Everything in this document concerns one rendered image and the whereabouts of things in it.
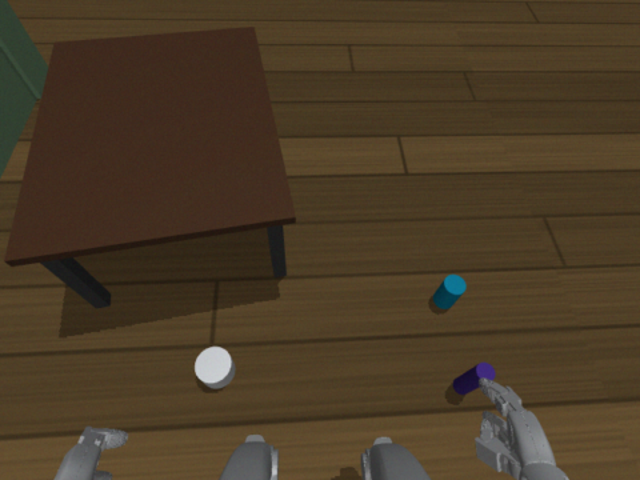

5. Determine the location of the coffee table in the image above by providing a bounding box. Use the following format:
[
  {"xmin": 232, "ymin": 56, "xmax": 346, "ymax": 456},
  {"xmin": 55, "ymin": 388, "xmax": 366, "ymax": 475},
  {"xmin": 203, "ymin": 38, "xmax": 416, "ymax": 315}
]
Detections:
[{"xmin": 4, "ymin": 27, "xmax": 296, "ymax": 309}]

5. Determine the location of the sofa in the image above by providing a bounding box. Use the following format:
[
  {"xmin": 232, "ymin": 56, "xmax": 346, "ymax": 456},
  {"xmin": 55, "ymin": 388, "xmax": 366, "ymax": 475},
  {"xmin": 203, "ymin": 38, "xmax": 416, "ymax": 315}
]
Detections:
[{"xmin": 0, "ymin": 0, "xmax": 48, "ymax": 178}]

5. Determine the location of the right robot arm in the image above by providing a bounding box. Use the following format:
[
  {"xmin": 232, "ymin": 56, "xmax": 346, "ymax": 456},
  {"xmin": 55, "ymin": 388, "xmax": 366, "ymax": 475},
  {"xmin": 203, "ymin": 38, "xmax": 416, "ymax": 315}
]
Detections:
[{"xmin": 519, "ymin": 463, "xmax": 569, "ymax": 480}]

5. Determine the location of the left robot hand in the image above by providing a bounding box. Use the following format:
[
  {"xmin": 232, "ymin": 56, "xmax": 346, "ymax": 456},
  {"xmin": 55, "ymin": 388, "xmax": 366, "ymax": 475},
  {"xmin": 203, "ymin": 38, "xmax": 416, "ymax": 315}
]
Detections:
[{"xmin": 54, "ymin": 426, "xmax": 128, "ymax": 480}]

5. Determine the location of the right robot hand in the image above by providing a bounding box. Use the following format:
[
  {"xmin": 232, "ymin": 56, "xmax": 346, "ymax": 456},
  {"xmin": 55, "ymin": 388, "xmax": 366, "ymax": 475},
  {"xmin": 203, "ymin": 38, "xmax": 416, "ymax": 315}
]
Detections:
[{"xmin": 475, "ymin": 378, "xmax": 557, "ymax": 480}]

